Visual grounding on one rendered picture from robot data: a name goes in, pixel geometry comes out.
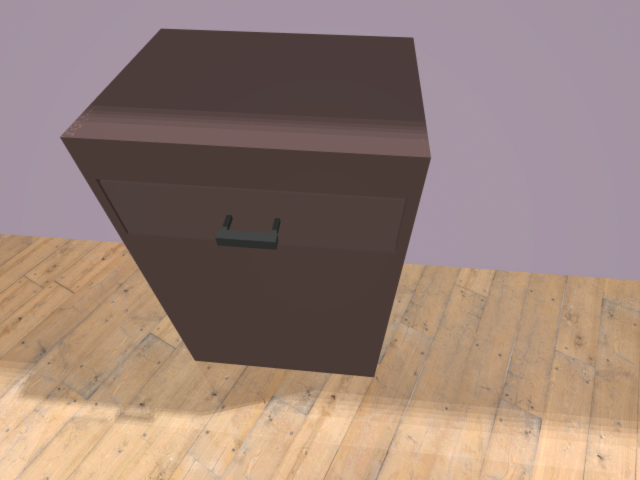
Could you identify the cabinet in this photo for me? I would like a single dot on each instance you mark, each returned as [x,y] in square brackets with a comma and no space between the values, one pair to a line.
[316,113]

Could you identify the drawer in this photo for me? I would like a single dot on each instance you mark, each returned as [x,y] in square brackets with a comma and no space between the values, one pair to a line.
[310,219]

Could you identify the handle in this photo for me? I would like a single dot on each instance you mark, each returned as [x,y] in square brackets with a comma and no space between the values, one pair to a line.
[247,239]

